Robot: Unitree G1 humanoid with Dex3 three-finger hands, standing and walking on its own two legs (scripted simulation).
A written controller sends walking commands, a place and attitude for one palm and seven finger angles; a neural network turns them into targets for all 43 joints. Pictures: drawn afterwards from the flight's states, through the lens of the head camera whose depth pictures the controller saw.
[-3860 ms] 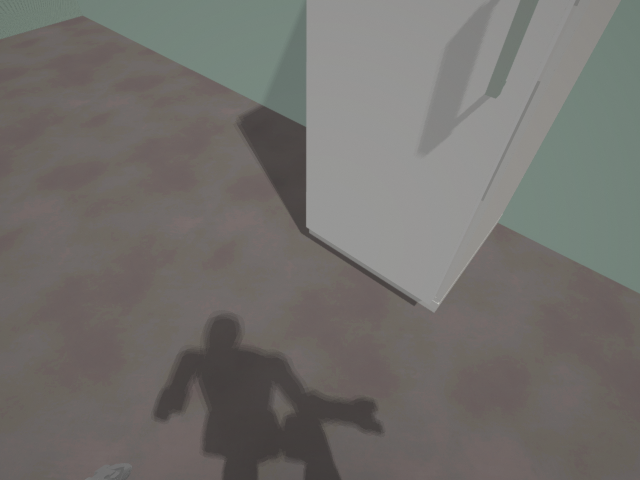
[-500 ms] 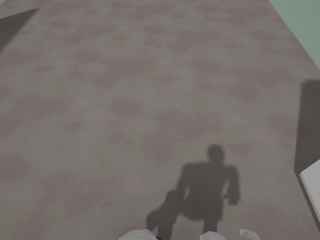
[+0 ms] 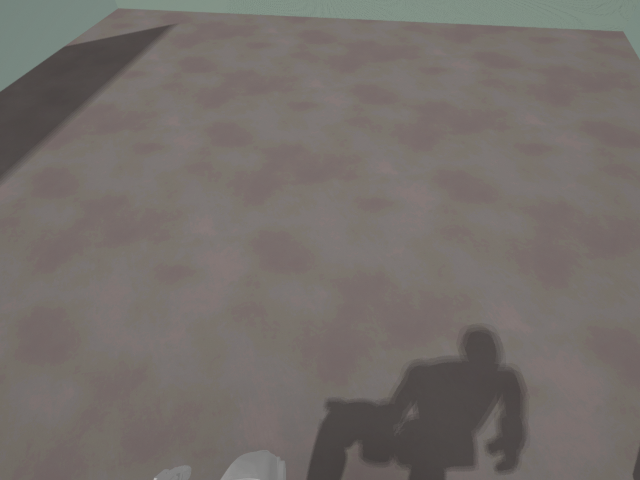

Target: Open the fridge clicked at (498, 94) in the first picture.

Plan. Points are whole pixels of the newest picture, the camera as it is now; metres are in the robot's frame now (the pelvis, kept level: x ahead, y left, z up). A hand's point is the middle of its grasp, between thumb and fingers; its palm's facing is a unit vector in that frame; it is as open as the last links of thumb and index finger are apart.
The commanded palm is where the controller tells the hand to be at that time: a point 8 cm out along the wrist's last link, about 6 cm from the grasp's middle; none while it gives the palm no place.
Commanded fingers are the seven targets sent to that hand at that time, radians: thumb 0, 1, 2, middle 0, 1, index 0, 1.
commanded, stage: walk to a spot facing it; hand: right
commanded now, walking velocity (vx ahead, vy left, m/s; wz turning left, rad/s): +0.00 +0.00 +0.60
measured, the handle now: out of the picture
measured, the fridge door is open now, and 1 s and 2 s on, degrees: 0 0 0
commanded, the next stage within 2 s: turn to face it in 0.16 s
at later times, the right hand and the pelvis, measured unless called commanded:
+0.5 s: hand (413, 415) +0.24 -0.12 -0.16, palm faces -0.18 +0.96 -0.21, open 7.4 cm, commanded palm none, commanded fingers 0.00 -0.90 -0.90 0.20 0.30 0.20 0.30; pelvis +0.09 +0.02 -0.01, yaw +9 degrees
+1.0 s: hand out of the picture +0.14 -0.21 -0.17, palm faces +0.16 +0.95 -0.26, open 7.4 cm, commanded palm none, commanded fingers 0.00 -0.90 -0.90 0.20 0.30 0.20 0.30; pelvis +0.08 +0.01 +0.00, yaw -7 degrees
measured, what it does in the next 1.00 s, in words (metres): steps on the spot: left foot, then right foot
